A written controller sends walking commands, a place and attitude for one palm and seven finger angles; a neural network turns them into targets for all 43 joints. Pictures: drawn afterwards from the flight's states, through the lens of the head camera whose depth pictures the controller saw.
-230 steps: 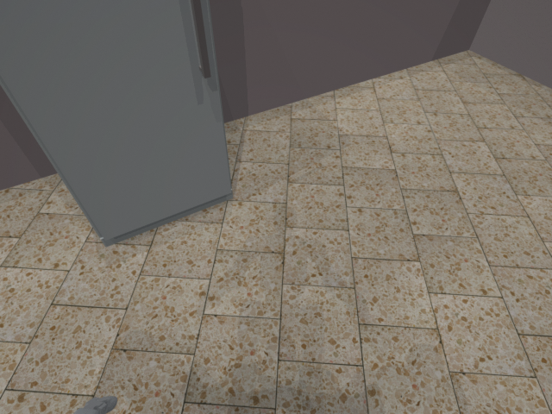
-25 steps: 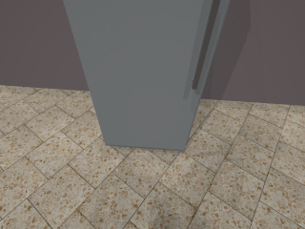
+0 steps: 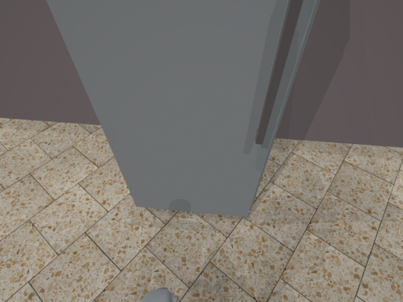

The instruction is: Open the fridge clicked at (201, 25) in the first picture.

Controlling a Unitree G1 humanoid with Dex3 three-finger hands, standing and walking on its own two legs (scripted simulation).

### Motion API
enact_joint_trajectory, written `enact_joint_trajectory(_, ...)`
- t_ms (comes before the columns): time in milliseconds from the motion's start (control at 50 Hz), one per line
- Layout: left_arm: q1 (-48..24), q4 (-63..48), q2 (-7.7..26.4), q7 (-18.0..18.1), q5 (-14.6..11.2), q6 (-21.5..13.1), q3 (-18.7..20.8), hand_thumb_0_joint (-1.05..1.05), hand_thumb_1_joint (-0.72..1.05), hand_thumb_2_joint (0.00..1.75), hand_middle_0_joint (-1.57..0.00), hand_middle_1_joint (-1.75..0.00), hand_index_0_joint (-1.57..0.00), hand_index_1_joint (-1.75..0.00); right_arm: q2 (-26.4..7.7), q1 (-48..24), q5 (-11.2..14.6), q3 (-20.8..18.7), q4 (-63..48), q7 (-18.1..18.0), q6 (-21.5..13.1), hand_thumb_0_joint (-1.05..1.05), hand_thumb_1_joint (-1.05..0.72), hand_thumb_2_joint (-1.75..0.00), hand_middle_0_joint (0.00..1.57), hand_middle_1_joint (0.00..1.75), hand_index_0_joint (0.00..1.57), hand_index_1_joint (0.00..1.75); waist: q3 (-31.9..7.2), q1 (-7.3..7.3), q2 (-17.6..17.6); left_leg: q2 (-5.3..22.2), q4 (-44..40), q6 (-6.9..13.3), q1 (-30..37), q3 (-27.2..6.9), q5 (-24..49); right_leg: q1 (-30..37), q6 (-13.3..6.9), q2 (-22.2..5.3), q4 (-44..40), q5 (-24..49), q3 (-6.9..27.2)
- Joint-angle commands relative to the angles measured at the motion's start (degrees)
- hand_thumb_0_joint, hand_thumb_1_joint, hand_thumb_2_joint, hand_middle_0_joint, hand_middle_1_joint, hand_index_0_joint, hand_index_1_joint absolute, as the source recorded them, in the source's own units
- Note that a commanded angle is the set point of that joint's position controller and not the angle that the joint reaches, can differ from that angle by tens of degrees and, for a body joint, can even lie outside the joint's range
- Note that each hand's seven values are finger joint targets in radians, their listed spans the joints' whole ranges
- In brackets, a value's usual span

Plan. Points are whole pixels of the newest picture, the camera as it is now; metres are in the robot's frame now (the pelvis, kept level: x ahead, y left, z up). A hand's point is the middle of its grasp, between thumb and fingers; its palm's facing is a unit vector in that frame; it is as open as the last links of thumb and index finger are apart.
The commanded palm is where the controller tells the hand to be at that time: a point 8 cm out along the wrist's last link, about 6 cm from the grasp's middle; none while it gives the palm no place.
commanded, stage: take the last steps up to it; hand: right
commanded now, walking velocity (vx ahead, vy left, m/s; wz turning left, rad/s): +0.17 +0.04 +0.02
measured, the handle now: (275, 70) +0.59 -0.12 +0.16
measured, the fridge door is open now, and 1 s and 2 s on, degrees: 0 0 0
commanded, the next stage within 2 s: come to a stop and stand still in 0.04 s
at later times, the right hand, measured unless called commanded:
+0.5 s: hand out of the picture +0.16 -0.17 -0.19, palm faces +0.08 +0.97 -0.22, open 7.3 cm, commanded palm none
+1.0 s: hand out of the picture +0.07 -0.17 -0.18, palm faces +0.02 +0.98 -0.22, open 7.4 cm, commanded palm none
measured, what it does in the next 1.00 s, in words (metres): steps on the spot: left foot, then right foot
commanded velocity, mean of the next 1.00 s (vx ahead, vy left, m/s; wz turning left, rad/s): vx -0.07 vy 0.01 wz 0.00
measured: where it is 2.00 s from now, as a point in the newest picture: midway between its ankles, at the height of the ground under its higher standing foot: outside the picture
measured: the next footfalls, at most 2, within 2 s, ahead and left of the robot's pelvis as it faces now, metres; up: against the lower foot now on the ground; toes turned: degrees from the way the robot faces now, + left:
left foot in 0.12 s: +0.17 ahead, +0.14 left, +0.00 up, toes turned +8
right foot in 0.54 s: +0.18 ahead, -0.07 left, +0.00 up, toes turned -6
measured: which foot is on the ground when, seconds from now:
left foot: up 0.00-0.10, down 0.12-0.54, up 0.56-0.98, down 1.00-1.00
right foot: down 0.00-0.14, up 0.16-0.52, down 0.54-1.00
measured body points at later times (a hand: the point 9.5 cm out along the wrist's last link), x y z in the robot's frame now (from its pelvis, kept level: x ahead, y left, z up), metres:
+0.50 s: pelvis +0.10 +0.02 -0.01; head +0.14 +0.01 +0.43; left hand +0.19 +0.26 -0.16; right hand +0.15 -0.22 -0.17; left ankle +0.13 +0.13 -0.75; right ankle +0.12 -0.09 -0.73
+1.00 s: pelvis +0.05 +0.02 -0.01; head +0.06 +0.02 +0.44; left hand +0.08 +0.26 -0.16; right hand +0.07 -0.22 -0.17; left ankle +0.01 +0.16 -0.75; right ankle +0.13 -0.09 -0.75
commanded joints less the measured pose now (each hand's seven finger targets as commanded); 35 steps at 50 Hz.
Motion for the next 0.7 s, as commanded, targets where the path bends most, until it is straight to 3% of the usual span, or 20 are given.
enact_joint_trajectory(0,3.8,-0.9,8.9,0.4,0.4,-0.3,2.3,0.0,0.9,0.9,-0.2,-0.3,-0.2,-0.3,0.0,-3.0,-0.1,0.4,-4.1,0.5,-1.3,0.0,-0.9,-0.9,0.2,0.3,0.2,0.3,4.5,0.5,-8.0,-0.8,-7.6,0.4,2.1,1.4,-0.5,-4.0,-7.1,-15.5,-6.6,10.7,9.8)
enact_joint_trajectory(40,2.9,-0.7,9.1,0.5,0.4,0.1,2.4,0.0,0.9,0.9,-0.2,-0.3,-0.2,-0.3,-0.4,-0.4,-0.1,0.3,-3.3,0.4,-1.7,0.0,-0.9,-0.9,0.2,0.3,0.2,0.3,2.5,-0.94,-7.7,-2.6,-13.1,1.0,8.3,2.9,1.6,-4.1,-5.7,-14.4,-2.0,10.9,8.8)
enact_joint_trajectory(60,2.7,-0.5,8.6,0.4,0.3,0.2,2.2,0.0,0.9,0.9,-0.2,-0.3,-0.2,-0.3,-1.5,3.3,-0.2,-0.1,-1.9,0.3,-2.1,0.0,-0.9,-0.9,0.2,0.3,0.2,0.3,0.7,-2.6,-5.4,-3.7,-17.2,1.4,15.6,3.9,4.1,-6.1,-4.2,-12.5,3.1,10.5,7.3)
enact_joint_trajectory(80,2.9,-0.3,7.5,0.0,-0.2,0.0,2.0,0.0,0.9,0.9,-0.2,-0.3,-0.2,-0.3,-4.2,8.5,-0.2,-0.5,-0.1,0.0,-2.8,0.0,-0.9,-0.9,0.2,0.3,0.2,0.3,-2.1,-5.03,0.0,-1.7,-20.1,2.5,24.7,0.5,5.9,-10.5,-2.3,-9.5,11.9,9.4,4.7)
enact_joint_trajectory(100,4.1,-1.3,4.3,-0.4,-0.6,-0.3,1.2,0.0,0.9,0.9,-0.2,-0.3,-0.2,-0.3,-9.1,14.7,-0.5,-1.6,1.7,-0.7,-3.6,0.0,-0.9,-0.9,0.2,0.3,0.2,0.3,-7.3,-6.79,12.0,11.0,-23.2,6.9,35.9,-14.2,10.2,-21.3,0.4,-3.9,26.1,-3.2,0.0)
enact_joint_trajectory(120,2.0,-3.5,4.4,-0.2,-0.9,0.2,0.8,0.0,0.9,0.9,-0.2,-0.3,-0.2,-0.3,-12.3,18.4,0.4,-1.8,2.1,-0.9,-3.6,0.0,-0.9,-0.9,0.2,0.3,0.2,0.3,-8.2,-7.28,14.4,18.7,-28.3,12.3,36.6,-24.8,17.5,-26.9,1.3,-0.1,38.8,-21.8,3.3)
enact_joint_trajectory(140,0.8,-3.1,5.0,0.1,-0.9,0.9,1.1,0.0,0.9,0.9,-0.2,-0.3,-0.2,-0.3,-11.2,14.7,0.7,-1.3,1.4,-1.3,-3.7,0.0,-0.9,-0.9,0.2,0.3,0.2,0.3,-7.9,-6.29,12.9,18.5,-29.7,12.8,29.4,-23.9,19.4,-25.1,1.1,-2.1,43.3,-20.3,8.8)
enact_joint_trajectory(160,0.5,-2.5,4.5,0.4,-0.9,1.3,1.1,0.0,0.9,0.9,-0.2,-0.3,-0.2,-0.3,-8.2,8.5,0.6,-0.5,0.1,-1.6,-3.5,0.0,-0.9,-0.9,0.2,0.3,0.2,0.3,-4.5,-3.9,9.1,17.2,-30.2,12.6,23.4,-20.3,21.5,-23.5,1.7,-3.5,43.7,-16.7,10.1)
enact_joint_trajectory(180,0.8,-1.4,3.7,0.5,-0.9,1.8,0.8,0.0,0.9,0.9,-0.2,-0.3,-0.2,-0.3,-6.0,3.5,0.4,0.2,-1.2,-2.1,-3.3,0.0,-0.9,-0.9,0.2,0.3,0.2,0.3,-2.9,-1.88,3.5,14.9,-29.2,11.5,19.5,-14.4,27.9,-20.9,2.4,-4.7,40.9,-13.3,10.9)
enact_joint_trajectory(220,2.0,-0.3,2.2,0.7,-1.2,3.2,0.2,0.0,0.9,0.9,-0.2,-0.3,-0.2,-0.3,-5.3,0.3,0.2,0.8,-2.3,-2.5,-2.9,0.0,-0.9,-0.9,0.2,0.3,0.2,0.3,-2.8,-0.23,2.8,12.1,-26.6,10.1,15.2,-6.9,39.4,-16.3,3.4,-3.9,34.4,-11.4,10.1)
enact_joint_trajectory(300,-1.8,-3.1,4.2,0.4,-0.9,5.0,1.1,0.0,0.9,0.9,-0.2,-0.3,-0.2,-0.3,-7.7,1.9,0.1,-0.5,-3.2,-3.0,-1.2,0.0,-0.9,-0.9,0.2,0.3,0.2,0.3,-4.1,-2.39,5.1,12.7,-24.6,11.4,18.3,-6.7,41.5,-18.3,4.2,-0.9,31.6,-10.3,8.5)
enact_joint_trajectory(400,-7.0,-7.4,6.4,0.1,-0.8,5.3,2.0,0.0,0.9,0.9,-0.2,-0.3,-0.2,-0.3,-9.6,0.0,-0.3,-1.5,-5.1,-3.2,-0.1,0.0,-0.9,-0.9,0.2,0.3,0.2,0.3,-4.3,-2.38,7.5,13.6,-23.0,12.4,18.8,-7.1,40.4,-18.7,4.2,-0.7,28.6,-10.5,9.8)
enact_joint_trajectory(440,-6.7,-8.1,6.7,0.0,-0.8,5.1,2.0,0.0,0.9,0.9,-0.2,-0.3,-0.2,-0.3,-10.0,-1.2,-0.3,-1.7,-5.6,-3.0,0.2,0.0,-0.9,-0.9,0.2,0.3,0.2,0.3,-4.8,-1.43,8.1,12.1,-21.6,11.0,17.4,-6.5,35.3,-14.8,4.0,-0.3,21.8,-6.5,8.9)
enact_joint_trajectory(480,-4.4,-7.6,7.1,0.0,-0.7,4.5,2.0,0.0,0.9,0.9,-0.2,-0.3,-0.2,-0.3,-9.4,-1.6,0.1,-1.4,-5.7,-2.8,0.7,0.0,-0.9,-0.9,0.2,0.3,0.2,0.3,-5.8,0.1,6.8,9.0,-17.3,7.2,14.3,-4.5,25.7,-6.4,3.4,-0.5,9.0,5.2,7.4)
enact_joint_trajectory(500,-3.4,-7.8,9.8,0.1,-0.4,3.8,2.3,0.0,0.9,0.9,-0.2,-0.3,-0.2,-0.3,-7.6,0.0,0.5,-1.0,-6.2,-2.6,1.0,0.0,-0.9,-0.9,0.2,0.3,0.2,0.3,-7.7,0.26,-0.7,5.0,-12.2,3.9,10.6,-2.1,15.1,-0.7,1.6,-5.5,4.6,16.9,11.6)
enact_joint_trajectory(520,-4.5,-9.2,14.5,0.2,0.0,3.3,2.8,0.0,0.9,0.9,-0.2,-0.3,-0.2,-0.3,-4.3,2.9,1.0,-0.3,-6.7,-2.5,1.4,0.0,-0.9,-0.9,0.2,0.3,0.2,0.3,-7.4,-0.65,-15.7,-1.7,-4.8,-0.3,5.1,1.6,-7.2,-0.8,-4.3,-18.0,0.6,33.8,24.8)
enact_joint_trajectory(540,-6.2,-10.3,15.6,0.7,0.1,3.5,2.9,0.0,0.9,0.9,-0.2,-0.3,-0.2,-0.3,-4.8,2.3,0.7,-0.1,-6.8,-2.7,1.8,0.0,-0.9,-0.9,0.2,0.3,0.2,0.3,-6.7,0.1,-15.7,-4.6,6.6,-0.8,5.3,-2.5,-21.6,-5.7,-9.0,-22.3,-2.4,34.6,28.2)
enact_joint_trajectory(580,-10.3,-11.2,14.2,1.8,0.1,3.1,2.3,0.0,0.9,0.9,-0.2,-0.3,-0.2,-0.3,-6.0,2.2,0.2,-0.6,-5.8,-2.5,2.1,0.0,-0.9,-0.9,0.2,0.3,0.2,0.3,-4.8,-1.35,-12.0,-4.6,16.2,-0.4,2.4,-8.5,-17.6,-7.4,-9.6,-19.2,-1.5,31.1,25.2)
enact_joint_trajectory(620,-12.4,-11.8,12.7,1.9,0.0,2.7,1.7,0.0,0.9,0.9,-0.2,-0.3,-0.2,-0.3,-6.1,4.7,0.3,-0.8,-4.3,-2.0,2.0,0.0,-0.9,-0.9,0.2,0.3,0.2,0.3,-5.2,-2.28,-7.7,-4.7,19.6,-1.2,0.6,-8.6,-12.0,-4.9,-8.7,-16.3,-0.9,29.9,19.8)
enact_joint_trajectory(680,-10.9,-11.1,12.4,2.1,-0.4,2.5,1.8,0.0,0.9,0.9,-0.2,-0.3,-0.2,-0.3,-6.5,5.4,0.2,-0.8,-4.2,-1.5,2.4,0.0,-0.9,-0.9,0.2,0.3,0.2,0.3,-5.1,-1.75,-7.7,-4.1,17.6,-2.1,0.7,-7.9,-10.0,-3.4,-8.1,-15.3,-2.3,25.2,17.6)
